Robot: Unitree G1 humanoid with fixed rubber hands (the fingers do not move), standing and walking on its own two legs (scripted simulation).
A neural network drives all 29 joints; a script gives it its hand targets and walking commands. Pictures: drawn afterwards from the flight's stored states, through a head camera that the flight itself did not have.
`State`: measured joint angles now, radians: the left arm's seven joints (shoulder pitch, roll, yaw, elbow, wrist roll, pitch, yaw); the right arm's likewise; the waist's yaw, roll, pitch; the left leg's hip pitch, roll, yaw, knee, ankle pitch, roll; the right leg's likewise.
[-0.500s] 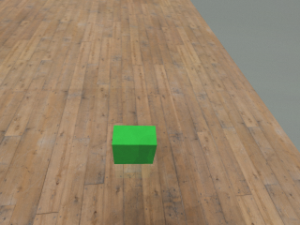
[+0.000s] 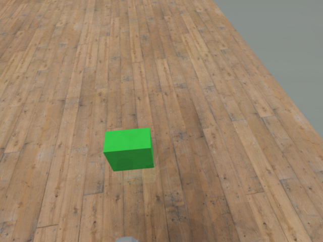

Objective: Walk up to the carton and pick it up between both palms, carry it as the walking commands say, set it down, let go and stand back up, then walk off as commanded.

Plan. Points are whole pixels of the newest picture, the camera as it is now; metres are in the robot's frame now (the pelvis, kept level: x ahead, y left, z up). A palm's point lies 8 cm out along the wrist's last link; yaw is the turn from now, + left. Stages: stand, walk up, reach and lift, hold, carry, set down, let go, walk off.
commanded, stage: walk off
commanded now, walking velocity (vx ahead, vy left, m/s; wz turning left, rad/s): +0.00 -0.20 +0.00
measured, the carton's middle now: (130, 150) +0.73 +0.20 -0.64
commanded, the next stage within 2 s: stand in 0.88 s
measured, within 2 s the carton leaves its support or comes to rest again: neither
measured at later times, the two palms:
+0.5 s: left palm out of the picture +0.03 +0.16 -0.14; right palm out of the picture -0.01 -0.37 -0.10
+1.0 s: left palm out of the picture +0.02 -0.01 -0.14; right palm out of the picture +0.05 -0.49 -0.13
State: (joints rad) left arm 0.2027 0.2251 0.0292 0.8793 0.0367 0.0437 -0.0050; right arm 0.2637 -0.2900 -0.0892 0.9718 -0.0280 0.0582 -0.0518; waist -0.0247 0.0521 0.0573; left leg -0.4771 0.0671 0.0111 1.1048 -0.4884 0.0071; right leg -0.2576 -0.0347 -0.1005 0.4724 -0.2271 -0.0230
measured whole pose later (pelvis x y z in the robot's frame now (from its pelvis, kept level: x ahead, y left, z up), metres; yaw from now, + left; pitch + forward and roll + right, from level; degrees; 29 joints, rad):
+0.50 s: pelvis -0.01 -0.10 +0.01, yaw -1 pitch +0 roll -3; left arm 0.25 0.26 0.07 0.94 0.03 0.08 -0.03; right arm 0.30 -0.22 -0.06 0.99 -0.03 0.00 -0.06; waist -0.02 -0.02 0.06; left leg -0.19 0.14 0.12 0.43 -0.23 -0.02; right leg -0.46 -0.03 0.05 0.97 -0.30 0.11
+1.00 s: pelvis -0.03 -0.25 +0.00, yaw +1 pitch +0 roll -1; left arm 0.24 0.20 0.01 0.94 0.03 0.03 0.04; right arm 0.20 -0.20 -0.04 0.95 -0.01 0.05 -0.05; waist 0.02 0.00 0.03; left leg -0.30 0.02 0.11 0.72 -0.45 0.03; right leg -0.25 0.05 -0.15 0.46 -0.23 -0.10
